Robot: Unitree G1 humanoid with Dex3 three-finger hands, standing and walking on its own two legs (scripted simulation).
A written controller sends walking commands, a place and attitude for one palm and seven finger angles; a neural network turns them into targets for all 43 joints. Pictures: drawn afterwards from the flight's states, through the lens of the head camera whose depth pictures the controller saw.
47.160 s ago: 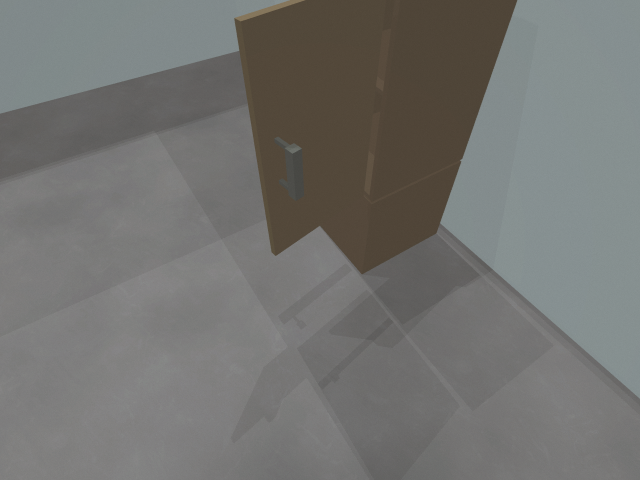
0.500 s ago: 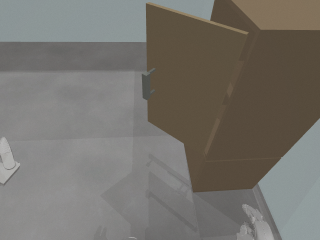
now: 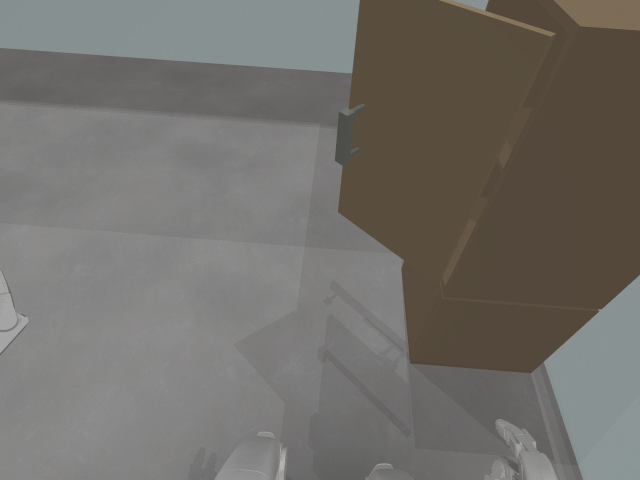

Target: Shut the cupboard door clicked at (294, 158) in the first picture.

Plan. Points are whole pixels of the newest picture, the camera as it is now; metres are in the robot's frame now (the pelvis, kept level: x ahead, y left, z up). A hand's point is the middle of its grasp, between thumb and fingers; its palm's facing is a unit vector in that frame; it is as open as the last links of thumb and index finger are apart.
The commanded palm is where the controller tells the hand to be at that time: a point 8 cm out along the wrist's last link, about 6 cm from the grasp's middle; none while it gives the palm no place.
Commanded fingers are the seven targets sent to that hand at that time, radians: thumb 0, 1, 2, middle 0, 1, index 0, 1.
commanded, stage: stop stepping back and stand still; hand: left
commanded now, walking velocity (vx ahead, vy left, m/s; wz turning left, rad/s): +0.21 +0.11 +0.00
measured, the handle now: (351, 134) +0.82 -0.01 -0.02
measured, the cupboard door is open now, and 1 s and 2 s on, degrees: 48 48 48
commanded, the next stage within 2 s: let the arm hang, fingers relaxed in 0.68 s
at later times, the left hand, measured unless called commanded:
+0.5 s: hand out of the picture +0.16 +0.26 +0.21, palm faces +0.35 -0.85 -0.38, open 7.4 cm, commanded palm +0.11 +0.30 +0.21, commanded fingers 0.00 0.90 0.90 -0.20 -0.30 -0.20 -0.30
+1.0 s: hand out of the picture +0.08 +0.20 -0.11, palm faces -0.10 -0.96 -0.25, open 7.4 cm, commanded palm none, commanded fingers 0.00 0.90 0.90 -0.20 -0.30 -0.20 -0.30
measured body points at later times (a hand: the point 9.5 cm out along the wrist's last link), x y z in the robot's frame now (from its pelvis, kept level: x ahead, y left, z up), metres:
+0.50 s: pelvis -0.07 +0.03 +0.02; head -0.10 +0.04 +0.47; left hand +0.13 +0.30 +0.23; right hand +0.03 -0.23 -0.06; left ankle +0.02 +0.13 -0.71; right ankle -0.13 -0.08 -0.71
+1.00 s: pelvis -0.07 +0.03 +0.01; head -0.08 +0.02 +0.46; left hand +0.09 +0.25 -0.09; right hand +0.02 -0.24 -0.10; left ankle +0.01 +0.13 -0.71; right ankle -0.13 -0.08 -0.71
